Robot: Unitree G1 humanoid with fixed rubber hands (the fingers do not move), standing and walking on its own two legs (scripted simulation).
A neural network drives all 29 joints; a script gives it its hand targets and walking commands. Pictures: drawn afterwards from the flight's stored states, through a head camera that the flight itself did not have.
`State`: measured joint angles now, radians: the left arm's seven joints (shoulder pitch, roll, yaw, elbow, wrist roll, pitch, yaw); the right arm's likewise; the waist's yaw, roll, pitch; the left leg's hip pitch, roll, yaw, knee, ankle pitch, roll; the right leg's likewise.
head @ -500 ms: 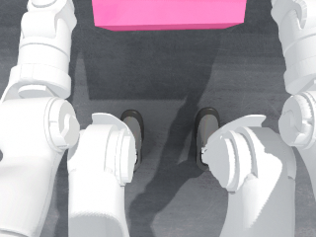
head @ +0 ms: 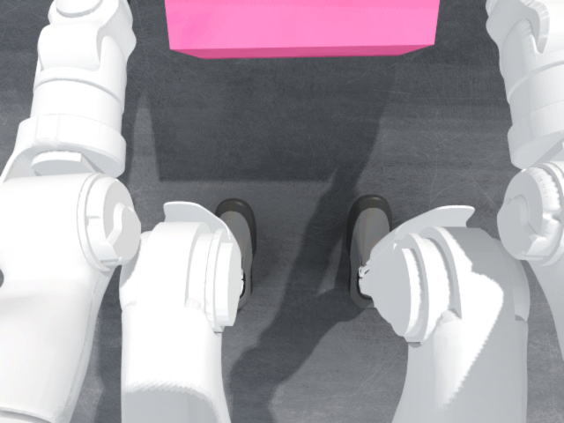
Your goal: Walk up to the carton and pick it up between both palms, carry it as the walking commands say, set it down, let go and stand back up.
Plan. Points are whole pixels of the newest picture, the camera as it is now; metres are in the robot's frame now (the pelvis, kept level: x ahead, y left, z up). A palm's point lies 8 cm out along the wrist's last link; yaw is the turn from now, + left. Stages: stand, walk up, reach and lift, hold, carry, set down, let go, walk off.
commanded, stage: set down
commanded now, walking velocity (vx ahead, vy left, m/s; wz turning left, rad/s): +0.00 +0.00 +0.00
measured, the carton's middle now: out of the picture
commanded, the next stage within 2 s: none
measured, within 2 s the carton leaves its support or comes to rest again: neither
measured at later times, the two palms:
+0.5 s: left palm out of the picture +0.53 +0.20 -0.21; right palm out of the picture +0.54 -0.19 -0.22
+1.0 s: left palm out of the picture +0.53 +0.21 -0.21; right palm out of the picture +0.55 -0.21 -0.20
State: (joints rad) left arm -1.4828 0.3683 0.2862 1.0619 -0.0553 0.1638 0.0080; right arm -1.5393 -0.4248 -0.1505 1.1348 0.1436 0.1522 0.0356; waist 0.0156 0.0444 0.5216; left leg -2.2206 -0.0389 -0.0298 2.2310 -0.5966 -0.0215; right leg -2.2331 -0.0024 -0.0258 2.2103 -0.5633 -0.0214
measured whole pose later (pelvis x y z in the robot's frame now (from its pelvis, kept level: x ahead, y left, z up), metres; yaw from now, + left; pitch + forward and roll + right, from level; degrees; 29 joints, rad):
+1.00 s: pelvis +0.00 +0.00 -0.01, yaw +0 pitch +32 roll +0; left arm -1.48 0.41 0.24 1.15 -0.13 0.08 0.05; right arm -1.52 -0.46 -0.13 1.17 0.18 0.08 -0.04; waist 0.02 0.02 0.52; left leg -2.22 -0.03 -0.02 2.28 -0.62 -0.03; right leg -2.25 0.00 -0.03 2.26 -0.58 -0.03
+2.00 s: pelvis +0.01 +0.00 +0.20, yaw +1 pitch +29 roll +0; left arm -1.32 0.47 0.24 0.57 -0.19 0.44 0.08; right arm -1.36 -0.55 -0.20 0.62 0.19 0.43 -0.02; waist 0.02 0.02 0.52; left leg -1.59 -0.03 -0.04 1.59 -0.50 -0.03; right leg -1.60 0.00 -0.03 1.58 -0.48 -0.02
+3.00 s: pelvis +0.05 +0.01 +0.35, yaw +1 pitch +15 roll -1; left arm -0.22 0.30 0.14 0.46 -0.18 0.24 -0.06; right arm -0.26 -0.31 -0.09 0.54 0.10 0.23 0.06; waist 0.01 0.04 0.05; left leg -0.85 -0.02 -0.05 0.94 -0.36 -0.02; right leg -0.84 0.00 -0.03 0.90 -0.33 0.00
